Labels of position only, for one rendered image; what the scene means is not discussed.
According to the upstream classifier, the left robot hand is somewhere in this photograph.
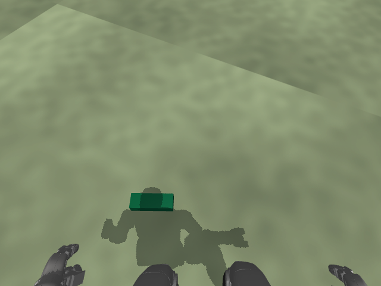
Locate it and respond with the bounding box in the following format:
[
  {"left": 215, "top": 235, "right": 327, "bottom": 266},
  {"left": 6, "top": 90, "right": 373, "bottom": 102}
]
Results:
[{"left": 41, "top": 244, "right": 85, "bottom": 286}]

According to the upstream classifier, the right robot hand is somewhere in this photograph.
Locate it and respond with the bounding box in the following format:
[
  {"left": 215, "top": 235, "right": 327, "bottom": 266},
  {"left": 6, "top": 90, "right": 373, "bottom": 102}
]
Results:
[{"left": 328, "top": 265, "right": 367, "bottom": 286}]

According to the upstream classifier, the left robot arm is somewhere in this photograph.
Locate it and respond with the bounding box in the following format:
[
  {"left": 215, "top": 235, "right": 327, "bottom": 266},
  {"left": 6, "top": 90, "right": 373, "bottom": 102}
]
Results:
[{"left": 34, "top": 273, "right": 64, "bottom": 286}]

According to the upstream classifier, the carton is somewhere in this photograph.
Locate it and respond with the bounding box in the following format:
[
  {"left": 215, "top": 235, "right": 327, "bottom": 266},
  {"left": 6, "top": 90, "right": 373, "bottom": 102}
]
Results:
[{"left": 129, "top": 193, "right": 174, "bottom": 211}]

